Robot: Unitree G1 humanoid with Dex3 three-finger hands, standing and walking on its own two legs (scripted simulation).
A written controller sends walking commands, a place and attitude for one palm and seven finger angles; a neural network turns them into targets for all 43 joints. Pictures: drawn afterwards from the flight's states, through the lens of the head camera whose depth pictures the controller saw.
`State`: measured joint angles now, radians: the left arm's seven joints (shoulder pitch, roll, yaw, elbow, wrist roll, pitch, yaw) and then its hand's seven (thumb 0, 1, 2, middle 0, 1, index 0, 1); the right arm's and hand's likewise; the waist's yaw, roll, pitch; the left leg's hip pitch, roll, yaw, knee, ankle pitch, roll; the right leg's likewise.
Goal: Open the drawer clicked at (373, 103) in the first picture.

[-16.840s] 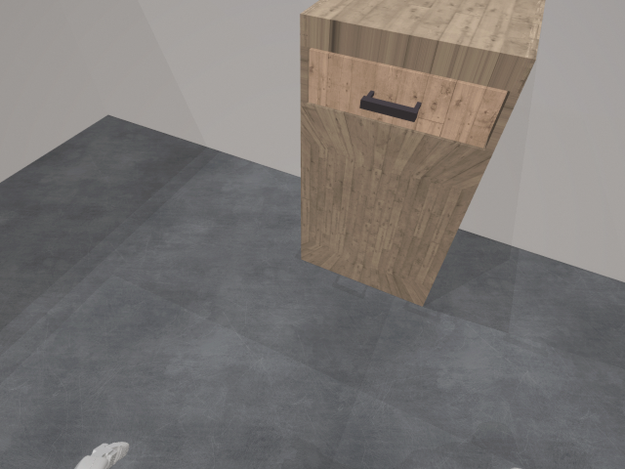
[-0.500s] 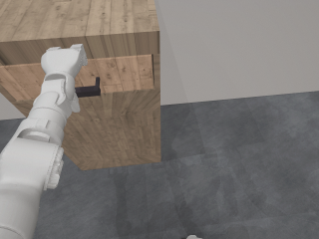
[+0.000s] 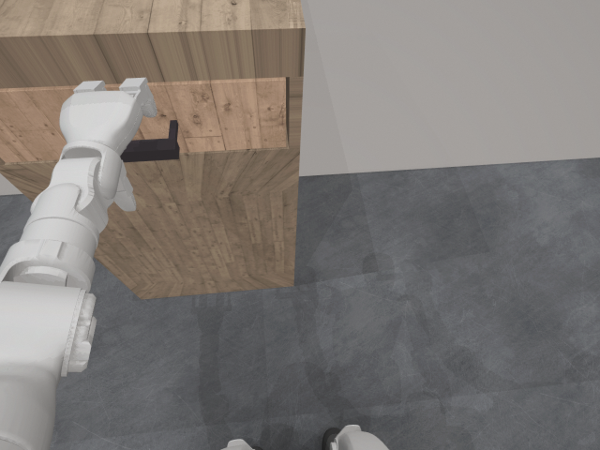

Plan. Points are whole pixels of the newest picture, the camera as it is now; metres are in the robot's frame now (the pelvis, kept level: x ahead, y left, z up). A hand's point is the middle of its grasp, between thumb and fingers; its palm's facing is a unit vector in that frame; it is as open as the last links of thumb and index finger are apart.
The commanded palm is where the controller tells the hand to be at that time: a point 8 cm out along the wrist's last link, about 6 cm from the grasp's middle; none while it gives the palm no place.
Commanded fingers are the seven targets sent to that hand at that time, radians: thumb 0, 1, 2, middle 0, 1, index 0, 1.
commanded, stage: lower the fingers behind the handle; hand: left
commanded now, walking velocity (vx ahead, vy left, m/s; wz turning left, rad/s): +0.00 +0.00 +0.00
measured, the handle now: (132, 140) +0.55 +0.22 +0.04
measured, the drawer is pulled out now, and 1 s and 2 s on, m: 0.00 0.00 0.00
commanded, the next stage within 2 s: close the thumb around the handle in 1.32 s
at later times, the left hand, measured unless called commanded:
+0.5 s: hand (126, 174) +0.50 +0.23 +0.02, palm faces -0.11 -0.02 -0.99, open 13.8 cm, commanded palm +0.49 +0.23 +0.09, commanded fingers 0.00 -0.50 0.30 -0.30 -1.20 -0.30 -1.20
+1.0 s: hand (127, 177) +0.50 +0.23 +0.02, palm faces -0.11 -0.02 -0.99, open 13.8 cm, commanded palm +0.49 +0.23 +0.06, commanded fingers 0.00 -0.50 0.30 -0.30 -1.20 -0.30 -1.20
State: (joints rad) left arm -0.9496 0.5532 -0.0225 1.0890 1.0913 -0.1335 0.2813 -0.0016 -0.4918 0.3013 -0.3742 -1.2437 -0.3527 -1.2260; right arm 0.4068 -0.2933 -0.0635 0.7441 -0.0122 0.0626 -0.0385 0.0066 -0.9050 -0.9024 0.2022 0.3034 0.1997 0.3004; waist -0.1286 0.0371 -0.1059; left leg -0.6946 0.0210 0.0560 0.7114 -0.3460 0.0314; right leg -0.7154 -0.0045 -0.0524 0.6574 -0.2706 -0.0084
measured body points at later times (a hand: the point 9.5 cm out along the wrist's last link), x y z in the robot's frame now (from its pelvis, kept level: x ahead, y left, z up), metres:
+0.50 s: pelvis +0.00 +0.00 -0.01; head +0.12 +0.00 +0.43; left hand +0.50 +0.22 +0.08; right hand +0.00 -0.28 -0.13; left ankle -0.01 +0.10 -0.71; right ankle +0.01 -0.12 -0.71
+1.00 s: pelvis -0.01 +0.01 -0.01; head +0.11 +0.01 +0.42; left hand +0.50 +0.22 +0.07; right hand -0.01 -0.26 -0.14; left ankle -0.01 +0.10 -0.71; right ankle +0.01 -0.12 -0.71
